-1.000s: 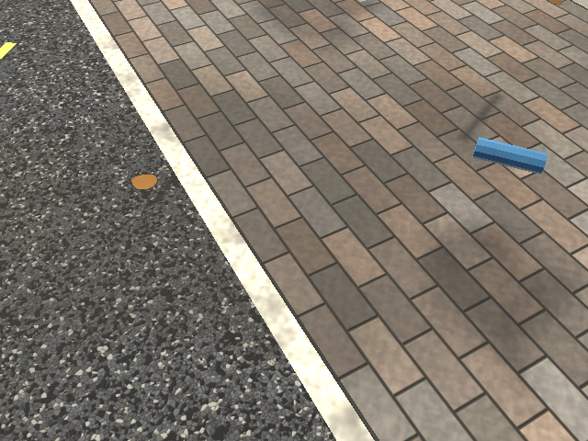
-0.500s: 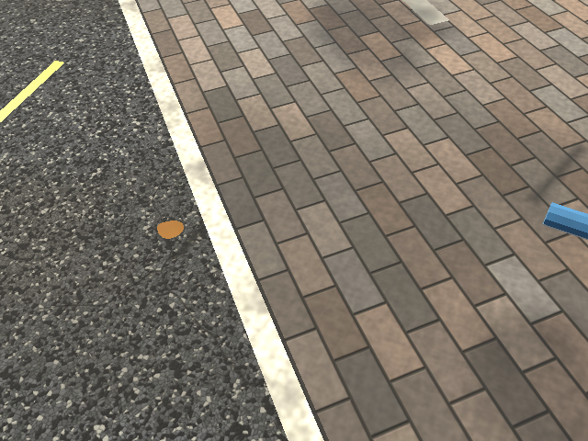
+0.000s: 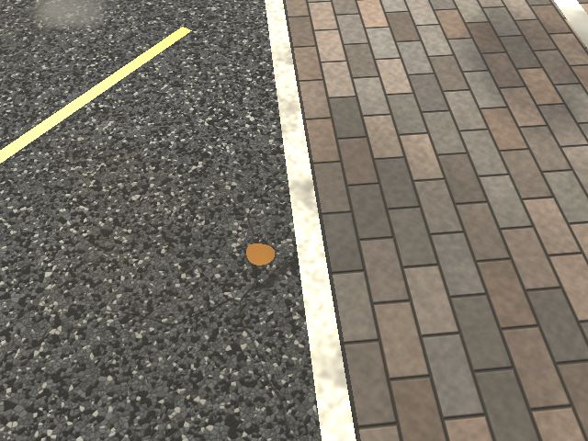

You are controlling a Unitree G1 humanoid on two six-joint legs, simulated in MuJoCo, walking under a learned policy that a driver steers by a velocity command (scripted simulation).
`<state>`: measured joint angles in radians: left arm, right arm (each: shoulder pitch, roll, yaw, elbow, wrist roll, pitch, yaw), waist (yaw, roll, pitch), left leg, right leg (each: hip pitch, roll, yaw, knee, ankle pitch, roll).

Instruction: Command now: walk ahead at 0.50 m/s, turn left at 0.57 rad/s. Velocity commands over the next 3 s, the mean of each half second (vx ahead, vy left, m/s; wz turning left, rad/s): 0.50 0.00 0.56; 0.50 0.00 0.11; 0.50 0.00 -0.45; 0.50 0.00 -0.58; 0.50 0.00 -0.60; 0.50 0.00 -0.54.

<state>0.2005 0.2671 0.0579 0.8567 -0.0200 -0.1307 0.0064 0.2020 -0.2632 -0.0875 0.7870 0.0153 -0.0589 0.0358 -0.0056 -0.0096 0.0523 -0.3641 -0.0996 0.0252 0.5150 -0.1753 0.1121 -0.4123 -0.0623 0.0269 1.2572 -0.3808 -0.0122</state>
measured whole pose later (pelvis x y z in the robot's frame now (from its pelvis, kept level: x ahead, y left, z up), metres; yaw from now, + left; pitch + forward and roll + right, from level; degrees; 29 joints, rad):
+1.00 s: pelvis +0.50 +0.10 +0.01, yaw +18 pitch +2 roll +0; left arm 0.30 0.30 0.05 0.86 -0.03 -0.07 -0.01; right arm 0.19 -0.25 -0.05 0.71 0.00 -0.08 0.02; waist 0.02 -0.04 0.01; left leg -0.32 -0.01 0.07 0.47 -0.19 0.05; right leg -0.47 -0.06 0.04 1.15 -0.36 -0.02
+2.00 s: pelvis +1.05 +0.16 +0.00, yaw -16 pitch +2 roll +1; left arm 0.34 0.30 0.07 0.71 -0.03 -0.02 0.01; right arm 0.14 -0.26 -0.06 0.70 -0.01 -0.11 0.02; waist 0.02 -0.04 0.00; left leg -0.37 -0.03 0.02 0.52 -0.18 0.02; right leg -0.38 0.05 0.12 1.17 -0.44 -0.03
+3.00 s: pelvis +1.52 -0.13 +0.00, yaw -50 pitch +1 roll +1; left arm 0.36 0.30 0.06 0.73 -0.03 -0.03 0.02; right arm 0.13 -0.28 -0.05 0.72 0.00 -0.11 0.03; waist 0.03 -0.03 0.01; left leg -0.39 -0.04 0.00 0.54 -0.17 0.03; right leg -0.33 0.07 0.14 1.12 -0.46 -0.03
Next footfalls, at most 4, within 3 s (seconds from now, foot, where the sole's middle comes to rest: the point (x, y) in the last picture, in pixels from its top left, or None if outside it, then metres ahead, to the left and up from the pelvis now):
0.36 right None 0.40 -0.12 -0.77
0.86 left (207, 398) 0.54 0.22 -0.77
1.40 right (281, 269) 0.89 0.05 -0.77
1.88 left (219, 188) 1.17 0.24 -0.77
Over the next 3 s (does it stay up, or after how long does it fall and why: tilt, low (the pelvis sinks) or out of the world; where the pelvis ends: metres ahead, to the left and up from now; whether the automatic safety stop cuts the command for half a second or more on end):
stays up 1.52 -0.13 0.00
